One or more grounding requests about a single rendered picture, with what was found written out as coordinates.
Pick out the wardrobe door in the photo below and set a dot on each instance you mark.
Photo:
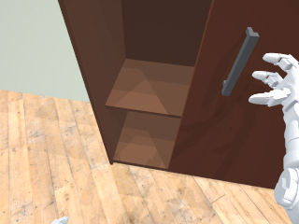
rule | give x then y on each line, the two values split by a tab
227	138

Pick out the right robot forearm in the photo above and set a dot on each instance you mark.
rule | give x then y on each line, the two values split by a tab
291	134

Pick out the right robot upper arm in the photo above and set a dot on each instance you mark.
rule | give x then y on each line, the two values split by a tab
286	193

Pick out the handle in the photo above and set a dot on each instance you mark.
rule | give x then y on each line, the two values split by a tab
240	61

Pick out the robot right hand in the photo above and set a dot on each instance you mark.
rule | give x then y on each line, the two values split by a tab
290	83

